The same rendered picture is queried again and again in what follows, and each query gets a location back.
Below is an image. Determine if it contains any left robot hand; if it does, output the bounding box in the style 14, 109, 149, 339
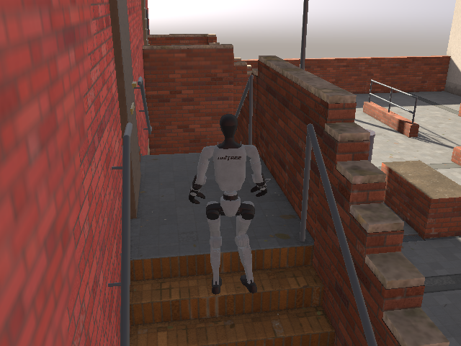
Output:
189, 192, 205, 204

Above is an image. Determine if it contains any right robot forearm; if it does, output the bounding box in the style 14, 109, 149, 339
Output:
256, 173, 267, 190

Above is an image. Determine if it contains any left robot upper arm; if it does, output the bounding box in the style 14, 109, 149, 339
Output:
195, 146, 215, 185

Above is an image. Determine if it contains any left robot forearm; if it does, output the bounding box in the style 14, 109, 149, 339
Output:
189, 174, 202, 196

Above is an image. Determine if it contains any right robot foot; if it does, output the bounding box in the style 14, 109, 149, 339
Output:
240, 275, 257, 293

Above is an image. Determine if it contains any right robot upper arm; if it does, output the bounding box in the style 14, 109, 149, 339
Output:
244, 145, 263, 183

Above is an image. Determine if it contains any right robot hand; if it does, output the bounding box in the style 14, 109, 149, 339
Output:
251, 186, 267, 197

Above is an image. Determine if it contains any humanoid robot torso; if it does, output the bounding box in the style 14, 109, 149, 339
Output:
213, 144, 246, 217

